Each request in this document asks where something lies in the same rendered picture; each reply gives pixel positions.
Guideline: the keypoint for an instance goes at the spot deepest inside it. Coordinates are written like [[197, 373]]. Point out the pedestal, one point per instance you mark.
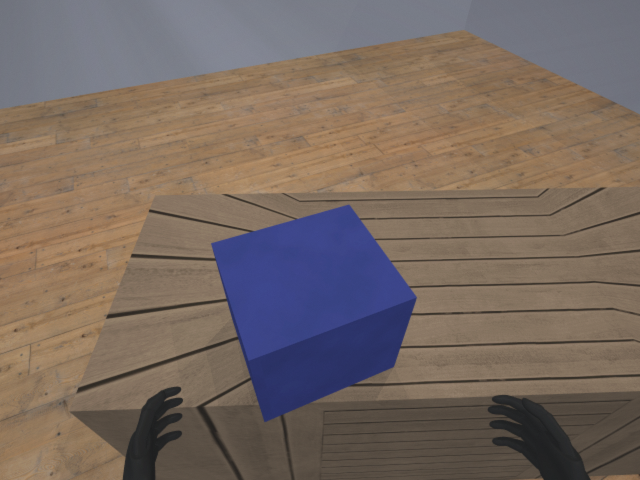
[[531, 293]]

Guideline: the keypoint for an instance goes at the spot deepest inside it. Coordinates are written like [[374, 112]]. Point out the robot left hand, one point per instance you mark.
[[144, 445]]

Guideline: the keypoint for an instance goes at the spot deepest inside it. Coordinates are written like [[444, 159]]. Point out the carton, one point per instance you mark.
[[316, 304]]

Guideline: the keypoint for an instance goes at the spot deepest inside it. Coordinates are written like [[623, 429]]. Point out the robot right hand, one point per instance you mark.
[[544, 444]]

